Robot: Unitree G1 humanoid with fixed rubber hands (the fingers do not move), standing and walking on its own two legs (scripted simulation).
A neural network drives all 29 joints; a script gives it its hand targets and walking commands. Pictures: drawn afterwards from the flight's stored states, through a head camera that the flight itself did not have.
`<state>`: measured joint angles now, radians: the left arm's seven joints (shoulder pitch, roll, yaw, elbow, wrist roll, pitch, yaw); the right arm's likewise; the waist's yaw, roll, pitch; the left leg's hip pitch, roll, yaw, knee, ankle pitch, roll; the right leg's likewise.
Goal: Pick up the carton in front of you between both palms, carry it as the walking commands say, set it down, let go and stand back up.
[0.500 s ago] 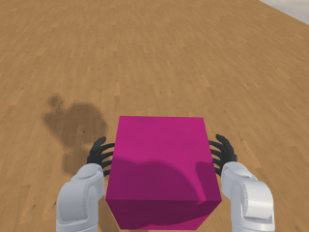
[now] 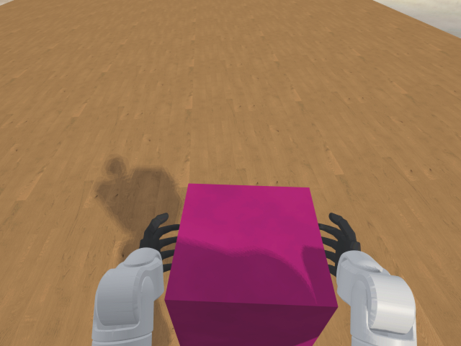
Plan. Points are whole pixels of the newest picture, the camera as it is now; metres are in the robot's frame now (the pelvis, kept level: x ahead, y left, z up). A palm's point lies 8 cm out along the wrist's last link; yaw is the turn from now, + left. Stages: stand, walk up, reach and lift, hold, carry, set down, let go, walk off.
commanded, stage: carry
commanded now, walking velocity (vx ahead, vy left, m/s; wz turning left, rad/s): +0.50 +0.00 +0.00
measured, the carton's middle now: (245, 275) +0.27 +0.00 +0.01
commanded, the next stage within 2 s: none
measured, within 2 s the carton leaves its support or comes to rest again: neither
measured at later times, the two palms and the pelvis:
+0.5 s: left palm (173, 134) +0.58 +0.17 +0.10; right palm (298, 131) +0.57 -0.13 +0.11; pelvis +0.33 +0.03 +0.00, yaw -3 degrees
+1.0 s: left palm (205, 78) +0.91 +0.12 +0.10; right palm (296, 76) +0.91 -0.18 +0.09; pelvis +0.66 -0.02 +0.00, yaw +0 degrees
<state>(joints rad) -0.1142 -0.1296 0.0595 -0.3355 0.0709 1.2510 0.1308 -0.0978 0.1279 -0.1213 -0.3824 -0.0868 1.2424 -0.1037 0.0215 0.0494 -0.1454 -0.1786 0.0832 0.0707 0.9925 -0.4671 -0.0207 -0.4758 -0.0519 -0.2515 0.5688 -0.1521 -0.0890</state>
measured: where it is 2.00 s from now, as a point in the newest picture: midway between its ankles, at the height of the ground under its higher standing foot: (250, 221)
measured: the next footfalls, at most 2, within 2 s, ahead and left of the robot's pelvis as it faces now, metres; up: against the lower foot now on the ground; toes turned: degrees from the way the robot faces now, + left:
left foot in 0.44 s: +0.47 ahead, +0.12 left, +0.00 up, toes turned +10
right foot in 0.94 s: +0.80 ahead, -0.12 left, +0.00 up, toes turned -13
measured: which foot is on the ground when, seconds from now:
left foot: up 0.00-0.42, down 0.44-0.96, up 0.98-1.00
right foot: down 0.00-0.44, up 0.46-0.92, down 0.94-1.00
